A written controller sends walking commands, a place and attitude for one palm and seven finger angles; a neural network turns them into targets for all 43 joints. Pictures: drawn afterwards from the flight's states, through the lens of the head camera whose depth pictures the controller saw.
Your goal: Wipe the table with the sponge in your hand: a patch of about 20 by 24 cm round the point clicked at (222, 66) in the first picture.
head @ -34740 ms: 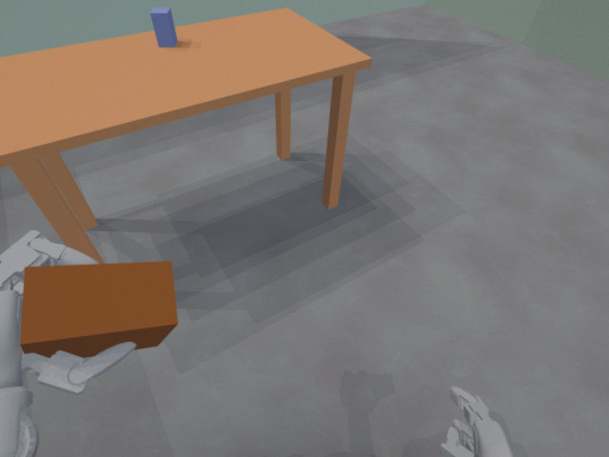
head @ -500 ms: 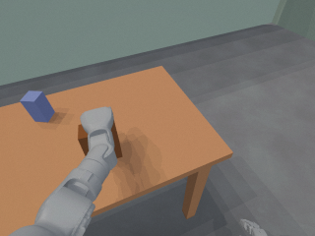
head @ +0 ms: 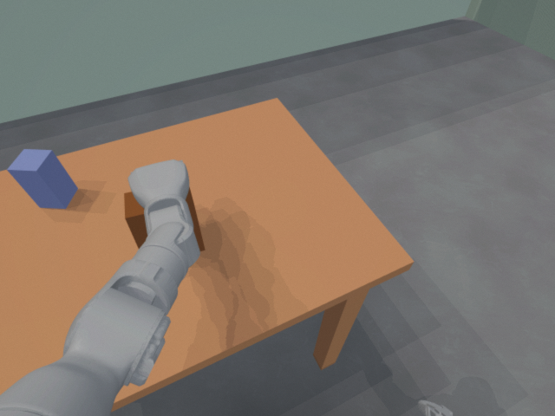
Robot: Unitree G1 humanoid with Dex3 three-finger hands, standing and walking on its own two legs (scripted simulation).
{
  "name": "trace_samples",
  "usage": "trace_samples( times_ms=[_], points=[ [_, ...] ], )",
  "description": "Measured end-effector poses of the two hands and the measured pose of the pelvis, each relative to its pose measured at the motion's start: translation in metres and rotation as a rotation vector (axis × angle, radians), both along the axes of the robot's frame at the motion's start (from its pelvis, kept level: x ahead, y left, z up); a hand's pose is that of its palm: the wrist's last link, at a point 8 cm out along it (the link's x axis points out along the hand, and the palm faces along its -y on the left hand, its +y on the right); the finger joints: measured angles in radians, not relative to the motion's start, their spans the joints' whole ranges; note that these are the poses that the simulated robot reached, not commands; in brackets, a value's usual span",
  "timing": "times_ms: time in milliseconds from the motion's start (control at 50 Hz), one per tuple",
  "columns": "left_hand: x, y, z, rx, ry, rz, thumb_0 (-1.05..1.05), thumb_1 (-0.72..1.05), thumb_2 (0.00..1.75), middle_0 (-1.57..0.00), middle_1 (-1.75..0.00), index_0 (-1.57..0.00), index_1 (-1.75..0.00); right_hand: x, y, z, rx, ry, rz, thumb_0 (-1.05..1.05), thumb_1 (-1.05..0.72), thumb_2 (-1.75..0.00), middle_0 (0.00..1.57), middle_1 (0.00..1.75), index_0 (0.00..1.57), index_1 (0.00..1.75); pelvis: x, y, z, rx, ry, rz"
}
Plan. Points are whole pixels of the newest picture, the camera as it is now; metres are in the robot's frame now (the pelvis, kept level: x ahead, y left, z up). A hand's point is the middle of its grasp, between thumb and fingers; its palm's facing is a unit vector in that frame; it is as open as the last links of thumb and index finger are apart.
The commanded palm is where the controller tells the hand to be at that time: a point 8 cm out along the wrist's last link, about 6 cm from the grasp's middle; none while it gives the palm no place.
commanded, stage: wipe forward along the third lane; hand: left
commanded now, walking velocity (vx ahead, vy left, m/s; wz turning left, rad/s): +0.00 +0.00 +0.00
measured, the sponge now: (169, 230) +0.42 +0.20 -0.01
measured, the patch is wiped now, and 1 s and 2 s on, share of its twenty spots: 1.00 1.00 1.00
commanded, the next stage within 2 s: wipe back along the third lane in 0.22 s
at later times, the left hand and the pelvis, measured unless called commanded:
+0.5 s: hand (162, 195) +0.46 +0.21 +0.04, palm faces -0.06 +0.00 -1.00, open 10.4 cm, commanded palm +0.43 +0.19 +0.08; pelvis +0.01 +0.01 +0.00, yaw -1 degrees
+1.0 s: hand (167, 218) +0.41 +0.19 +0.04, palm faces -0.03 -0.03 -1.00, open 10.4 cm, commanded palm +0.37 +0.17 +0.08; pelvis +0.02 +0.01 +0.00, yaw +1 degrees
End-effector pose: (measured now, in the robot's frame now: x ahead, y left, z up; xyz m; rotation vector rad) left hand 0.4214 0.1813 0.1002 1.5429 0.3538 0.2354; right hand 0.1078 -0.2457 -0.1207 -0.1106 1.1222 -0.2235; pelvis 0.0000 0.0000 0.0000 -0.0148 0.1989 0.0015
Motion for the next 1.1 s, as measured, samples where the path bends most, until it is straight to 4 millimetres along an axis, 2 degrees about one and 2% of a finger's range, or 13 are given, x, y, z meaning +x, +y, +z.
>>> trace_samples(
  times_ms=[360, 460, 540, 660, 940, 1020, 1100],
  points=[
    [0.030, 0.017, 0.002, 0.012, 0.011, 0.023, 0.01, -0.56, 1.07, -0.71, -1.33, -0.73, -1.34, -0.034, -0.004, -0.002, -0.034, 0.067, -0.052, 0.01, -0.90, -0.89, 0.20, 0.30, 0.20, 0.30, 0.001, 0.009, -0.003, -0.011, 0.045, -0.007],
    [0.029, 0.018, -0.001, 0.018, 0.002, -0.002, 0.01, -0.55, 1.07, -0.70, -1.34, -0.72, -1.34, -0.042, -0.003, -0.003, -0.024, 0.087, -0.063, 0.01, -0.90, -0.89, 0.20, 0.30, 0.20, 0.30, 0.005, 0.011, -0.003, -0.014, 0.049, -0.015],
    [0.021, 0.017, -0.002, 0.014, -0.021, -0.016, 0.01, -0.54, 1.07, -0.68, -1.36, -0.70, -1.36, -0.039, 0.002, -0.003, -0.007, 0.093, -0.057, 0.01, -0.90, -0.89, 0.20, 0.30, 0.20, 0.30, 0.009, 0.013, -0.001, -0.014, 0.038, -0.016],
    [0.010, 0.015, -0.002, 0.007, -0.033, -0.010, 0.01, -0.52, 1.06, -0.67, -1.37, -0.68, -1.38, -0.013, 0.012, -0.002, 0.021, 0.052, -0.024, 0.01, -0.90, -0.90, 0.20, 0.30, 0.20, 0.30, 0.013, 0.015, 0.000, -0.014, 0.013, -0.009],
    [-0.022, 0.002, -0.001, -0.009, -0.052, -0.017, 0.00, -0.52, 1.06, -0.66, -1.38, -0.68, -1.38, 0.080, 0.035, 0.022, 0.062, -0.133, 0.106, 0.01, -0.90, -0.89, 0.20, 0.30, 0.20, 0.30, 0.019, 0.014, 0.003, -0.008, -0.040, 0.010],
    [-0.030, -0.002, -0.001, -0.009, -0.046, -0.014, 0.00, -0.52, 1.06, -0.66, -1.38, -0.68, -1.38, 0.097, 0.039, 0.030, 0.066, -0.168, 0.135, 0.01, -0.90, -0.90, 0.20, 0.30, 0.20, 0.30, 0.019, 0.012, 0.004, -0.006, -0.055, 0.019],
    [-0.035, -0.006, -0.001, -0.008, -0.037, -0.015, 0.00, -0.52, 1.06, -0.66, -1.38, -0.68, -1.38, 0.105, 0.040, 0.034, 0.070, -0.184, 0.152, 0.01, -0.90, -0.90, 0.20, 0.30, 0.20, 0.30, 0.018, 0.010, 0.004, -0.003, -0.065, 0.023]
  ],
)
